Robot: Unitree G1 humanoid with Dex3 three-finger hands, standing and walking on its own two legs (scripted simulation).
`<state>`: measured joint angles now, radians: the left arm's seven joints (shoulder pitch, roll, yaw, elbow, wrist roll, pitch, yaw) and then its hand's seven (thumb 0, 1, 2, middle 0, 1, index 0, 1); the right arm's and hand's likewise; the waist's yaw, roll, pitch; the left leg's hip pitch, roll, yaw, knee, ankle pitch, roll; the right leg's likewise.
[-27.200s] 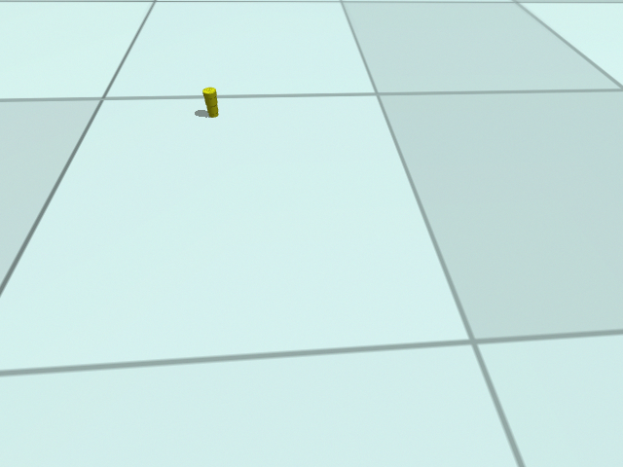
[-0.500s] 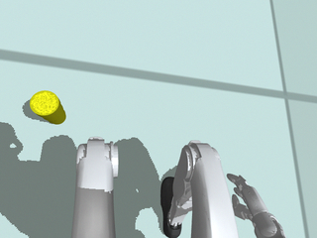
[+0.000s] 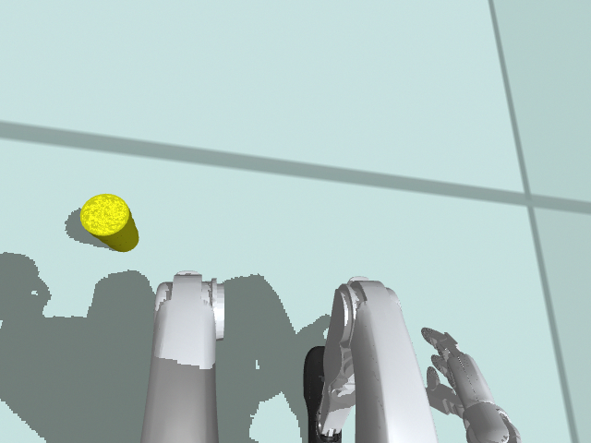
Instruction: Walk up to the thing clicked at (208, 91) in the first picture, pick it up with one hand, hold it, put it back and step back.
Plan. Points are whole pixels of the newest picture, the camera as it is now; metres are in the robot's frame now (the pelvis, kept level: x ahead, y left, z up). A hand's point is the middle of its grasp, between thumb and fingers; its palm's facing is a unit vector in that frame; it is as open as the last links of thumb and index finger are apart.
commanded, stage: go down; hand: left
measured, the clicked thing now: (115, 228) +0.43 +0.31 -0.31
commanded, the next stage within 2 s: home in 1.70 s
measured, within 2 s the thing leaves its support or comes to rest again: neither
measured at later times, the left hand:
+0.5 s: hand out of the picture +0.30 +0.47 -0.01, palm faces +0.36 -0.93 -0.02, open 17.5 cm
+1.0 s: hand out of the picture +0.32 +0.48 +0.00, palm faces +0.37 -0.93 -0.03, open 17.8 cm
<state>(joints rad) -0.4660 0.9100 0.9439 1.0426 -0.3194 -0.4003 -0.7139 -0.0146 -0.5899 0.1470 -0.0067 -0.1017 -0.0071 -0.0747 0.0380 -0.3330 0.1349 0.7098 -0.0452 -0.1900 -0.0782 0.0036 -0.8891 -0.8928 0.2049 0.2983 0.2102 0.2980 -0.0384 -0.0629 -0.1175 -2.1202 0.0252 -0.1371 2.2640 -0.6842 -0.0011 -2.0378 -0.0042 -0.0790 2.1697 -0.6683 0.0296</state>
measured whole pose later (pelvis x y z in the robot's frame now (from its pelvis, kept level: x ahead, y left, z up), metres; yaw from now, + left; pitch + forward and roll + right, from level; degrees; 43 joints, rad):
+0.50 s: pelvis +0.00 +0.00 -0.02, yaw -1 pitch +29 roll -9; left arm -0.43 0.85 0.97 0.89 -0.33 -0.38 -0.79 -0.02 -0.55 0.16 0.00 -0.10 0.00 -0.08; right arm 0.03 -0.36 0.12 0.74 -0.04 -0.18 -0.07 0.01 -0.89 -0.89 0.20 0.30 0.21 0.30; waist -0.01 -0.10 -0.05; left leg -2.17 0.02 -0.16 2.34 -0.69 -0.01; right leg -2.07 0.00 -0.10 2.24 -0.67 0.03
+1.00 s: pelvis +0.00 +0.00 -0.02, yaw -1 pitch +29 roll -9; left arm -0.56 1.00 0.99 1.13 -0.30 -0.43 -0.83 -0.01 -0.61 0.11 0.00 -0.10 -0.01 -0.07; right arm 0.03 -0.40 0.15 0.70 -0.07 -0.19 -0.06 0.00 -0.89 -0.89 0.20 0.30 0.21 0.30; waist -0.03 -0.09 -0.01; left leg -2.17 0.02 -0.16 2.34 -0.69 -0.02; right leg -2.08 0.00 -0.10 2.24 -0.67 0.03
